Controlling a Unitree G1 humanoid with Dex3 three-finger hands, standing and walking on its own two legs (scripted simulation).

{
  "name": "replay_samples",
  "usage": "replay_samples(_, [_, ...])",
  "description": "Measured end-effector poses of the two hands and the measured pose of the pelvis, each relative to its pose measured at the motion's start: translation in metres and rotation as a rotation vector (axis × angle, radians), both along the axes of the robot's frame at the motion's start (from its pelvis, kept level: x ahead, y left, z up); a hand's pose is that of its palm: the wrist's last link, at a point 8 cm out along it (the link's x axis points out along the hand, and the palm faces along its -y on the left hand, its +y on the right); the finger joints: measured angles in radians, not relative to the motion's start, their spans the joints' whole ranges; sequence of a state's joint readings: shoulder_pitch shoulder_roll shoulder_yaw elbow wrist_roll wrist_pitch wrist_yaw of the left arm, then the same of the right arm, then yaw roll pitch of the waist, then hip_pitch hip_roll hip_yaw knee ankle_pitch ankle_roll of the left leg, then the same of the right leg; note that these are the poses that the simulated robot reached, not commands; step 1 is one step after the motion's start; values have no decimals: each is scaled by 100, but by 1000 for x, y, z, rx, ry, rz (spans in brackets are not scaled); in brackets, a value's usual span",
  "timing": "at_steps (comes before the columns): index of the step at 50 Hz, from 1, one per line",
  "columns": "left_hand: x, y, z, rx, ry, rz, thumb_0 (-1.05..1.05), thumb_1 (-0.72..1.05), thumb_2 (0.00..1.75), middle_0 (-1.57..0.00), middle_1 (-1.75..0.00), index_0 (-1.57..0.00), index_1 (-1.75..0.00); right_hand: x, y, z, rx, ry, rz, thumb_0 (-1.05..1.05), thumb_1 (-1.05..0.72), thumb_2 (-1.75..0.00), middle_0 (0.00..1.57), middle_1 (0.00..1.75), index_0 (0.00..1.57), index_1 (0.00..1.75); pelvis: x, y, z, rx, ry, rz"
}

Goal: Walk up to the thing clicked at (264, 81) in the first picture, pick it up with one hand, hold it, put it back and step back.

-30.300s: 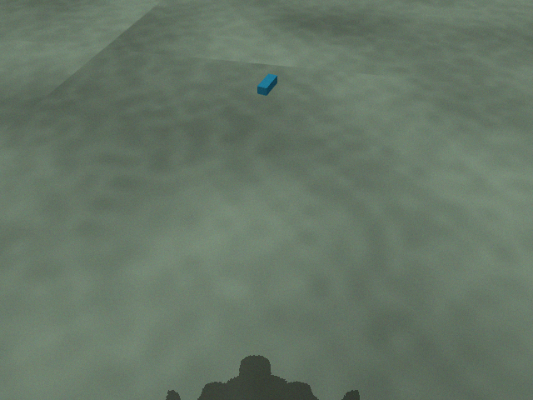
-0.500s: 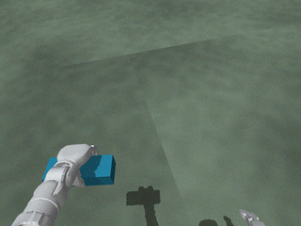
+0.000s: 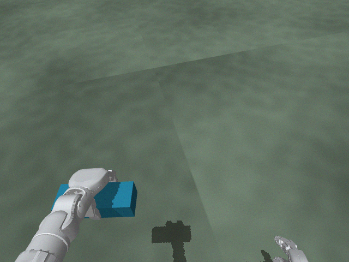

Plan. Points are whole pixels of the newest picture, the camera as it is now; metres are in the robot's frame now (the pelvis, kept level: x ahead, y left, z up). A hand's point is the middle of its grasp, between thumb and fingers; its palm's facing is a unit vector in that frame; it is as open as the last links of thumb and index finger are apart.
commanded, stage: hold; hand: left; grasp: from above
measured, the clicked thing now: (97, 200) +0.30 +0.23 -0.07
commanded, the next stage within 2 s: crouch in 0.62 s
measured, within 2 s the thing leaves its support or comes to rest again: neither
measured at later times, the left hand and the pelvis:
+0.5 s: hand (95, 199) +0.29 +0.22 -0.03, palm faces -0.47 -0.04 -0.88, open 10.1 cm; pelvis +0.00 +0.00 +0.00, yaw +0 degrees
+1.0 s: hand (100, 203) +0.29 +0.22 -0.07, palm faces -0.48 -0.03 -0.88, open 10.2 cm; pelvis +0.00 +0.00 +0.00, yaw +1 degrees
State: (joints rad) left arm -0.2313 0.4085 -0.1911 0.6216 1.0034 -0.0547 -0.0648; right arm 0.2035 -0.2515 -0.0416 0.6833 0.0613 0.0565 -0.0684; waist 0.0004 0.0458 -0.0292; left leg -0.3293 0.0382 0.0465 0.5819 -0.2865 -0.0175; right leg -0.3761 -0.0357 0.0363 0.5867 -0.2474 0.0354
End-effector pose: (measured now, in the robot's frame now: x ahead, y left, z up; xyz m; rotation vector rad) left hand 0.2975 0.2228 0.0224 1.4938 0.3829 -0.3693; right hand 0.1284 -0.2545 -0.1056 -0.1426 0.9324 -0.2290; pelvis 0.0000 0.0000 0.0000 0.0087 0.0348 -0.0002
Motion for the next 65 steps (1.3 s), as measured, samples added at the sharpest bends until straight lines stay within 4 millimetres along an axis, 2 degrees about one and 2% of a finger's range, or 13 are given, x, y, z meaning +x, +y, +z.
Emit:
replay_samples(14, [-2,-3,6,-6,-1,-7,-1,-1,51,-65,-63,-67,-60,7,2,5,1,-19,8,1,-91,-90,20,29,21,30,-1,-1,3,1,-17,-1])
replay_samples(36, [1,-3,2,1,3,-6,-1,-3,55,-64,-66,-66,-62,2,0,4,0,14,-2,1,-91,-90,20,29,21,30,2,-2,5,2,-17,1])
replay_samples(43, [2,-4,-5,-2,8,-1,-1,-3,56,-63,-68,-65,-65,1,-2,4,-3,23,-5,1,-91,-90,20,30,21,30,2,-3,5,2,-12,3])
replay_samples(48, [1,-3,-23,1,14,-13,-1,-5,58,-62,-70,-64,-67,-5,-5,1,-17,48,-1,1,-90,-90,20,30,21,30,0,-3,1,2,14,9])
replay_samples(54, [5,0,-62,36,7,-30,-2,-7,61,-62,-73,-64,-70,-21,-12,-17,-47,118,14,1,-90,-90,20,30,21,30,-7,-3,-16,-4,96,21])
replay_samples(59, [15,1,-106,68,-8,-33,-2,-8,62,-61,-75,-63,-72,-48,-21,-45,-79,201,6,1,-90,-90,20,29,21,30,-15,-1,-43,-14,190,28])
replay_samples(65, [37,2,-165,87,-26,-42,-2,-8,62,-60,-76,-62,-73,-90,-28,-90,-126,311,-26,1,-90,-90,20,29,21,30,-26,3,-89,-28,314,30])
